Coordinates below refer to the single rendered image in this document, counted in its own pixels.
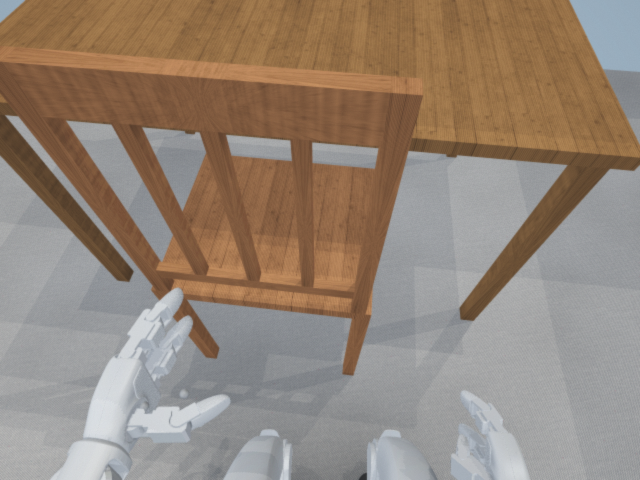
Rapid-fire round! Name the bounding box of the robot right thigh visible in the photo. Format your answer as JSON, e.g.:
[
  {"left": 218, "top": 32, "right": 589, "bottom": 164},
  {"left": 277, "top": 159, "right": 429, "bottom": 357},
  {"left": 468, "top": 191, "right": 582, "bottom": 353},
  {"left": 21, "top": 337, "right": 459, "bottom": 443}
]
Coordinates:
[{"left": 367, "top": 436, "right": 438, "bottom": 480}]

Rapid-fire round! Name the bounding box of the robot left forearm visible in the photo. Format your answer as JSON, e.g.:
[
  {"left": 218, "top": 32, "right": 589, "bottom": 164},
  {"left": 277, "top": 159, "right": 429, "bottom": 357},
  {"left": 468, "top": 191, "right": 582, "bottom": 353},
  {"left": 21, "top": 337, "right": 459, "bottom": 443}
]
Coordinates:
[{"left": 50, "top": 438, "right": 132, "bottom": 480}]

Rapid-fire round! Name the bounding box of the robot right shin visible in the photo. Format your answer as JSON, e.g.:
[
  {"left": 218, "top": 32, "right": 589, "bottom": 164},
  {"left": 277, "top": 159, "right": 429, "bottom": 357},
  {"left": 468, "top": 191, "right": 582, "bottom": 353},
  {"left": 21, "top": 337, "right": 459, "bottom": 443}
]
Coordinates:
[{"left": 378, "top": 430, "right": 401, "bottom": 441}]

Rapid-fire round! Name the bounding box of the robot right hand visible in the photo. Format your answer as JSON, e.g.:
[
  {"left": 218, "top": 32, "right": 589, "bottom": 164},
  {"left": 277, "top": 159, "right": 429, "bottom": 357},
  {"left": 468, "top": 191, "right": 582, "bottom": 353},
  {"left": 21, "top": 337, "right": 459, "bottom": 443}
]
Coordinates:
[{"left": 451, "top": 390, "right": 530, "bottom": 480}]

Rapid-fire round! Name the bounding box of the robot left hand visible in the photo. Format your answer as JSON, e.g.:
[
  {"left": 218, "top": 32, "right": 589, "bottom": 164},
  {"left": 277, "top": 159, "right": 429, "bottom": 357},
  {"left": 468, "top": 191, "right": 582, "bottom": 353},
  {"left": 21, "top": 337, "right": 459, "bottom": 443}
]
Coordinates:
[{"left": 83, "top": 288, "right": 231, "bottom": 453}]

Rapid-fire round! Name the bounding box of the table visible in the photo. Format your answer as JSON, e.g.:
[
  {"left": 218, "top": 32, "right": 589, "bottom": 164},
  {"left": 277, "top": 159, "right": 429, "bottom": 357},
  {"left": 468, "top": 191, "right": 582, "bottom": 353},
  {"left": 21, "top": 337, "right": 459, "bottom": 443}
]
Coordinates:
[{"left": 0, "top": 0, "right": 640, "bottom": 321}]

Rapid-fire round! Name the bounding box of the chair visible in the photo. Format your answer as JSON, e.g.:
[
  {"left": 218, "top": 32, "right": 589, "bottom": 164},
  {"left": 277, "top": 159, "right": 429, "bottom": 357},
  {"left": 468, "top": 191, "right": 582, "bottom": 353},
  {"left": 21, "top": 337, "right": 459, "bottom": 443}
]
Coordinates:
[{"left": 0, "top": 46, "right": 423, "bottom": 376}]

